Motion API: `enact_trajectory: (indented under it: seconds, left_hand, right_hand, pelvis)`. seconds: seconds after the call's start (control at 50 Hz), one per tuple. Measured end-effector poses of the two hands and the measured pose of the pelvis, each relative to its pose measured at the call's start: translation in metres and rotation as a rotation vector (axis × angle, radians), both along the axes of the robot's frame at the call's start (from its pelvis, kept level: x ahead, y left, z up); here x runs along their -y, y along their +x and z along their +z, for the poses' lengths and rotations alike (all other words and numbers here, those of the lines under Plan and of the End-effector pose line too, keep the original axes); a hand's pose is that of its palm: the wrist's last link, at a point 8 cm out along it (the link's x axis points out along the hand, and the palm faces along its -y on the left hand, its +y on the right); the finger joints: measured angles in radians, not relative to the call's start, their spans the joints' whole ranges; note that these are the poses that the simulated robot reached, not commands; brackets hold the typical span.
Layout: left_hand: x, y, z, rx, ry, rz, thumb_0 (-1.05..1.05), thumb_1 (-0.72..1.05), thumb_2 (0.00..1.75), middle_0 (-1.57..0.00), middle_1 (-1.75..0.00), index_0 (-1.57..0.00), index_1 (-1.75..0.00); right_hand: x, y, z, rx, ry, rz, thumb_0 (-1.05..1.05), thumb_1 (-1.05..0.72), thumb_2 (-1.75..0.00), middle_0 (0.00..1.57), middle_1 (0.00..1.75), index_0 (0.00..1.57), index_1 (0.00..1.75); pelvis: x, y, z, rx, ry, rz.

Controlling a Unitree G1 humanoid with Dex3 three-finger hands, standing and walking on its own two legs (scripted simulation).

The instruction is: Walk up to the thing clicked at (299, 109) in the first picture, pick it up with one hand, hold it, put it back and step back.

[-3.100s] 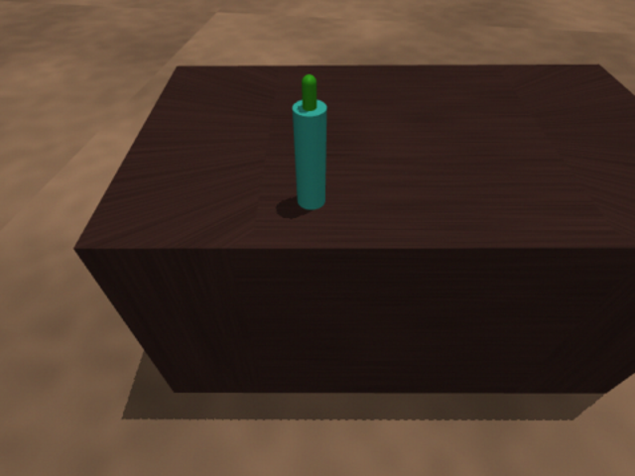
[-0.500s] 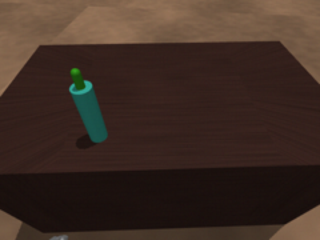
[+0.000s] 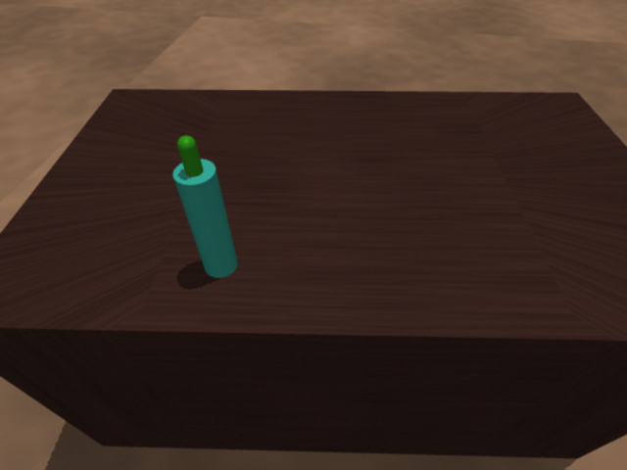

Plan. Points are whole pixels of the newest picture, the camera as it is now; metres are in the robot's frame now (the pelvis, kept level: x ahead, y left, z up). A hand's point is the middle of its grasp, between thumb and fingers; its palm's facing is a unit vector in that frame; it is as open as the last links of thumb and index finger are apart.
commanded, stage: walk up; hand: left
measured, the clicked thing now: (205, 211) +0.49 +0.20 +0.05
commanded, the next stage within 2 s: stand in 0.66 s
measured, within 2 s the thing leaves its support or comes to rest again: neither
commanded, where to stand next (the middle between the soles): +0.04 -0.01 m, yaw +0 degrees
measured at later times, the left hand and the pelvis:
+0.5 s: hand out of the picture +0.10 +0.25 -0.15, palm faces +0.01 -0.94 -0.33, open 7.4 cm; pelvis +0.01 -0.01 +0.00, yaw +1 degrees
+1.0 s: hand out of the picture +0.08 +0.25 -0.16, palm faces -0.01 -0.94 -0.34, open 7.4 cm; pelvis +0.02 -0.01 +0.00, yaw +0 degrees
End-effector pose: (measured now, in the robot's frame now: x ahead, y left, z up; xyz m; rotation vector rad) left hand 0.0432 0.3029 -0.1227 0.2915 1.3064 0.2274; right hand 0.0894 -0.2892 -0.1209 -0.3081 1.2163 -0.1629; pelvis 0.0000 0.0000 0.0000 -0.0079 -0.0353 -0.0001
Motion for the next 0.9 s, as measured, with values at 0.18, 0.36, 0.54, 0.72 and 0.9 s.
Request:
enact_trajectory:
  seconds: [0.18, 0.36, 0.54, 0.72, 0.9]
  left_hand:
    - [0.005, 0.006, 0.001, 0.004, 0.003, 0.007, 0.01, 0.90, 0.90, -0.20, -0.30, -0.20, -0.30]
    - [0.010, 0.036, 0.003, 0.066, -0.003, -0.012, 0.01, 0.90, 0.90, -0.20, -0.30, -0.20, -0.30]
    - [0.013, 0.055, 0.005, 0.104, -0.003, -0.031, 0.01, 0.90, 0.90, -0.20, -0.30, -0.20, -0.30]
    - [0.013, 0.052, 0.005, 0.093, 0.001, -0.032, 0.00, 0.90, 0.90, -0.20, -0.30, -0.20, -0.30]
    - [0.013, 0.035, 0.002, 0.043, -0.001, -0.026, 0.01, 0.90, 0.90, -0.20, -0.30, -0.20, -0.30]
  right_hand:
    - [0.003, 0.011, -0.001, 0.002, 0.004, 0.002, 0.00, -0.91, -0.90, 0.21, 0.30, 0.20, 0.30]
    - [0.010, 0.013, 0.002, 0.002, -0.012, -0.009, 0.00, -0.91, -0.90, 0.21, 0.30, 0.20, 0.30]
    - [0.014, 0.010, 0.003, 0.001, -0.020, -0.021, 0.00, -0.91, -0.90, 0.20, 0.30, 0.20, 0.30]
    - [0.014, 0.004, 0.001, -0.017, -0.019, -0.013, 0.00, -0.91, -0.90, 0.20, 0.30, 0.20, 0.30]
    - [0.015, 0.000, 0.000, -0.029, -0.020, -0.004, 0.00, -0.91, -0.90, 0.21, 0.30, 0.20, 0.30]
  pelvis:
    - [0.003, 0.008, 0.000, -0.005, -0.001, 0.006]
    - [0.005, 0.013, 0.000, -0.005, 0.001, 0.012]
    - [0.007, 0.015, 0.000, -0.002, 0.002, 0.015]
    - [0.008, 0.015, 0.000, -0.003, 0.003, 0.014]
    - [0.009, 0.017, 0.001, -0.005, 0.003, 0.009]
